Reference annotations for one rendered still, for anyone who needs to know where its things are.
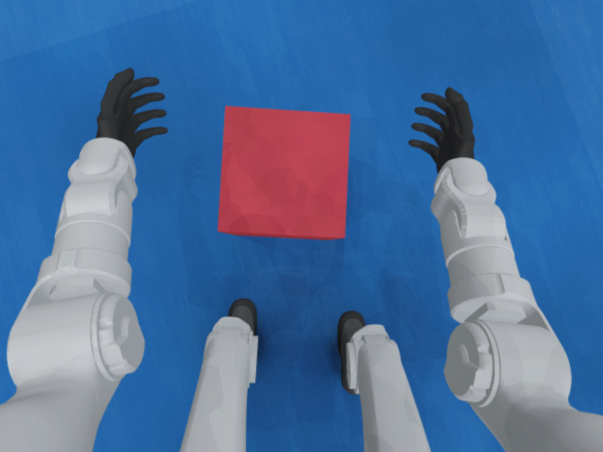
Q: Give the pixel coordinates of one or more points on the right robot upper arm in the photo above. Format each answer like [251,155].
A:
[516,378]

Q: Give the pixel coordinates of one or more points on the left robot upper arm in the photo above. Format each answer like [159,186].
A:
[67,358]

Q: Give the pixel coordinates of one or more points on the right robot thigh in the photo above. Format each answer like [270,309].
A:
[391,421]

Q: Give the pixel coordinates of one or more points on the robot left hand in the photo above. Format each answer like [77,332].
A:
[117,107]

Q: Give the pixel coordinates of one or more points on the robot right forearm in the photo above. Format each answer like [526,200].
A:
[484,278]

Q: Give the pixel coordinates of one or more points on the robot left forearm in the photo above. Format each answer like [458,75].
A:
[94,228]

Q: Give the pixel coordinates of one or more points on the carton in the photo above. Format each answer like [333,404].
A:
[284,173]

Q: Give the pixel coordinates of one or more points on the robot right hand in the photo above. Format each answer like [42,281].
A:
[456,138]

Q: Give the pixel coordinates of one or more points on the robot right shin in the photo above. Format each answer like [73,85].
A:
[374,330]

